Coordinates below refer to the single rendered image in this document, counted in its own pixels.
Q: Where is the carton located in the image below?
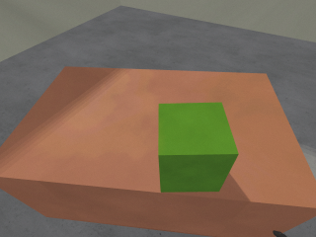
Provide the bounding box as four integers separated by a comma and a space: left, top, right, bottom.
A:
158, 102, 239, 193

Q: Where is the pedestal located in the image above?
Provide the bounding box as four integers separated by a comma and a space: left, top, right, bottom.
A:
0, 66, 316, 237

